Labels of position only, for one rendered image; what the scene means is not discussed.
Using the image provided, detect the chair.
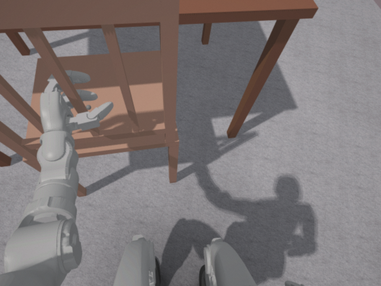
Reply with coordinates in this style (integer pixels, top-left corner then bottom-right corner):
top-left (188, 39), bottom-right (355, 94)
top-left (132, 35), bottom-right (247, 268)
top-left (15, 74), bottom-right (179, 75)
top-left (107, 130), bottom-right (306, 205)
top-left (0, 0), bottom-right (180, 197)

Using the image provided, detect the left robot hand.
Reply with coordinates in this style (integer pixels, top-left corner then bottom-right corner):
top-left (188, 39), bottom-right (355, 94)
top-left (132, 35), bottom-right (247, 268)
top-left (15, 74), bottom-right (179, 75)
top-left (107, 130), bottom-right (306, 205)
top-left (40, 70), bottom-right (114, 135)

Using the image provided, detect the table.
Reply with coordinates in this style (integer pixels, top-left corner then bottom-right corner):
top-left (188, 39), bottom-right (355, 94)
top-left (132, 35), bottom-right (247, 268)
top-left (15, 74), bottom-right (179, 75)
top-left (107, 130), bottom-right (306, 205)
top-left (0, 0), bottom-right (318, 167)

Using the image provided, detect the right robot thigh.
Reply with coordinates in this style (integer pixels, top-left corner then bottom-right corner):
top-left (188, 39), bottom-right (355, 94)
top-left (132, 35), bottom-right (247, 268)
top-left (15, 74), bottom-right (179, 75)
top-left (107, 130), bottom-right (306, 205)
top-left (204, 242), bottom-right (257, 286)

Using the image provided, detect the left robot upper arm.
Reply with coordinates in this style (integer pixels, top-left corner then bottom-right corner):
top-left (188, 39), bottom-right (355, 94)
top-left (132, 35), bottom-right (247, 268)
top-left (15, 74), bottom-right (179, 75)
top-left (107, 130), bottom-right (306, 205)
top-left (0, 219), bottom-right (82, 286)

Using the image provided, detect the robot thigh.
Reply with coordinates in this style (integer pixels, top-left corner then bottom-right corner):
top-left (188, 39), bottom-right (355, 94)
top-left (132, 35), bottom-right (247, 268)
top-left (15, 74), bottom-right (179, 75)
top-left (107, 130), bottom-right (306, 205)
top-left (113, 239), bottom-right (156, 286)
top-left (204, 242), bottom-right (257, 286)

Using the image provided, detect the robot left forearm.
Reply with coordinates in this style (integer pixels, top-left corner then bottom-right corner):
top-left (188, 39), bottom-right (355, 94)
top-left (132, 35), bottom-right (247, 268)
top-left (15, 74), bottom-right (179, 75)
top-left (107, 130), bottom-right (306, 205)
top-left (4, 130), bottom-right (79, 273)

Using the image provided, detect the left robot thigh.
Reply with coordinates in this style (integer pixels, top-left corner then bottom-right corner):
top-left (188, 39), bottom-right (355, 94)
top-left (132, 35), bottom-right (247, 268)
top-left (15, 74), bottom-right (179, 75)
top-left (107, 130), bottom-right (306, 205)
top-left (113, 239), bottom-right (156, 286)

